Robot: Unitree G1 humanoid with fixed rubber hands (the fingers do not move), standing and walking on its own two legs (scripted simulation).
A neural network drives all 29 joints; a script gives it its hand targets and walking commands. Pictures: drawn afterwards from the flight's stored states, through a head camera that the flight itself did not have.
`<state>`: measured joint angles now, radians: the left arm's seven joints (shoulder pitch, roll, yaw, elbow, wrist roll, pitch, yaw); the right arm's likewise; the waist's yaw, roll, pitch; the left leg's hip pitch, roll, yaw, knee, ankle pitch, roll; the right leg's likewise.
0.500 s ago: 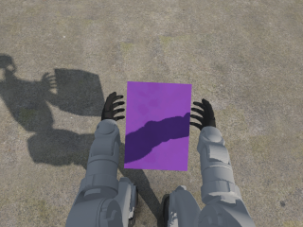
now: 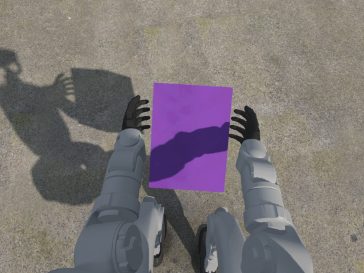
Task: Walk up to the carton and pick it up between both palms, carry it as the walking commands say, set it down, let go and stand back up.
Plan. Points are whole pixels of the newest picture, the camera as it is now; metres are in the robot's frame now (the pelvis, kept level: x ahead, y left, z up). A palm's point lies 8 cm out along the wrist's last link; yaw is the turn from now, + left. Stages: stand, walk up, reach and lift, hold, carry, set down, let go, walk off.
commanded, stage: set down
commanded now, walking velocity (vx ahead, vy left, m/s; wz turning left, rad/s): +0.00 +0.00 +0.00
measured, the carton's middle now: (189, 135) +0.45 +0.02 -0.16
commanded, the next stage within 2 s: none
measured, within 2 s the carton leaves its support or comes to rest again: neither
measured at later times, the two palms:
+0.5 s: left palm (139, 131) +0.44 +0.15 -0.14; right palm (239, 140) +0.44 -0.12 -0.14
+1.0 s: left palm (144, 133) +0.47 +0.15 -0.23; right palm (230, 140) +0.47 -0.12 -0.23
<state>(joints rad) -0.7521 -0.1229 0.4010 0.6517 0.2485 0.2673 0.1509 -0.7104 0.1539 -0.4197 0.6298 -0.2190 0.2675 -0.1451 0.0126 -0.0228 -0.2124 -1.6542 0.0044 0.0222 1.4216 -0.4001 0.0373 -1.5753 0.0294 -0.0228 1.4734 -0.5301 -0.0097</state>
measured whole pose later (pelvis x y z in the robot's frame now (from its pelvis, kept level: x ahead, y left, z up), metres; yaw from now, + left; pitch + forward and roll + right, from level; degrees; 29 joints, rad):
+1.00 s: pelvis -0.02 +0.00 -0.13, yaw -4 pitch +42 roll -3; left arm -1.10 0.03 0.40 0.76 0.19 0.27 0.16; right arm -1.08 0.03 -0.38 0.75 -0.13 0.25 -0.22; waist 0.04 -0.03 -0.02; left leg -2.13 -0.02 -0.02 1.86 -0.47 0.02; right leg -2.04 0.08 -0.03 1.91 -0.60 0.00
